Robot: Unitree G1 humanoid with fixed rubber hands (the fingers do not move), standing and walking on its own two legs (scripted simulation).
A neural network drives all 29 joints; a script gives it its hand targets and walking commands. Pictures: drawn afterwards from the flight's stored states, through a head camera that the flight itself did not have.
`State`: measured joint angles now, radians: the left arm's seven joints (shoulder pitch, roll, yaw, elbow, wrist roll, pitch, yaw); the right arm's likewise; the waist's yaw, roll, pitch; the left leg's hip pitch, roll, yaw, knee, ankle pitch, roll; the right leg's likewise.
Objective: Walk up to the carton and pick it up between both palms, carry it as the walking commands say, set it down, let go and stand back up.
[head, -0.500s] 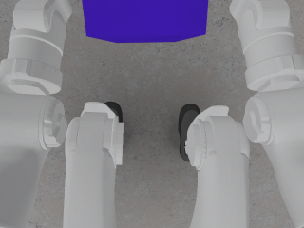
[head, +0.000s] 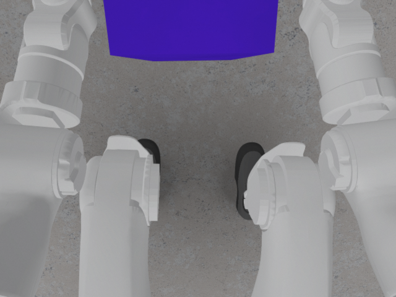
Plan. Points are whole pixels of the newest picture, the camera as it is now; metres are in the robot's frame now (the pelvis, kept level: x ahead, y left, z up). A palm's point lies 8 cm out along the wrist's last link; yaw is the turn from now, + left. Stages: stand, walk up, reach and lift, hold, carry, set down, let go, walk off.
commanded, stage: reach and lift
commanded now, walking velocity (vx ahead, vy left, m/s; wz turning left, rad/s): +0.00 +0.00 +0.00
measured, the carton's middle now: out of the picture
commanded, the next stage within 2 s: none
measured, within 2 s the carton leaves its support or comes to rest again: leaves its support in 1.08 s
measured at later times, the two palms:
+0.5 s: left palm out of the picture +0.54 +0.16 -0.17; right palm out of the picture +0.56 -0.11 -0.18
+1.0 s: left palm out of the picture +0.55 +0.16 -0.17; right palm out of the picture +0.57 -0.11 -0.17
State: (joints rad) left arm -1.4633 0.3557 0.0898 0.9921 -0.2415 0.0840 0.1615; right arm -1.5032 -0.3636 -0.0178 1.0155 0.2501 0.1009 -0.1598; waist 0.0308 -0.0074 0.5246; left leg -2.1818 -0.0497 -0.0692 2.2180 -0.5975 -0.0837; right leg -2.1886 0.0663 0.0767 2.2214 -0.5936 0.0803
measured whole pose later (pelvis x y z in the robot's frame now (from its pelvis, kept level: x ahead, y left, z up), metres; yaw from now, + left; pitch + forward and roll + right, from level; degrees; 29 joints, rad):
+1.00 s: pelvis +0.00 +0.00 -0.01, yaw +0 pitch +29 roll +0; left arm -1.54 0.26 0.25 1.03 -0.05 0.21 0.13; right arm -1.58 -0.23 -0.18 1.07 0.04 0.22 -0.14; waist 0.03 0.00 0.52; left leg -2.17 -0.07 -0.08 2.27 -0.61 -0.09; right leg -2.17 0.08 0.08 2.27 -0.61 0.09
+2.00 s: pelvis -0.02 +0.00 +0.05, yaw +0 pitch +30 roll +0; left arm -1.48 0.11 0.41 0.57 0.09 0.44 0.17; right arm -1.52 -0.15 -0.32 0.66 -0.07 0.43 -0.14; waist 0.02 0.00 0.53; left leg -2.05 -0.11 -0.09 2.05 -0.53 -0.10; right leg -2.05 0.12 0.10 2.05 -0.53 0.11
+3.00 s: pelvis -0.05 +0.00 +0.14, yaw +0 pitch +22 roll +0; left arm -1.36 0.05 0.44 0.51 0.14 0.49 0.13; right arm -1.40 -0.06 -0.39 0.57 -0.14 0.50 -0.13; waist 0.02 -0.01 0.52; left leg -1.68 -0.12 -0.11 1.73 -0.44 -0.10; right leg -1.68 0.12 0.12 1.73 -0.44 0.11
